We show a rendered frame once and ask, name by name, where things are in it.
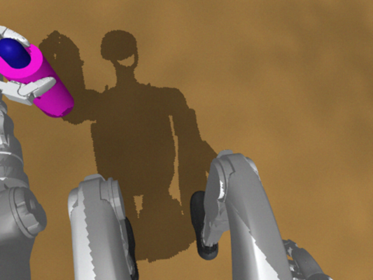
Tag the right robot hand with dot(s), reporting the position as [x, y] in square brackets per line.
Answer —
[303, 264]

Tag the left robot hand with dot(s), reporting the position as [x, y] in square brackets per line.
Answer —
[17, 91]

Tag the bottle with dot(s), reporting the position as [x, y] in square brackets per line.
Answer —
[27, 65]

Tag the right robot foot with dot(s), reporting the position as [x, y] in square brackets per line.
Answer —
[197, 217]

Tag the left robot foot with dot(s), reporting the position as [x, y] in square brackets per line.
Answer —
[131, 249]

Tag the left robot arm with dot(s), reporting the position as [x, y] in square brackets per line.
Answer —
[21, 216]

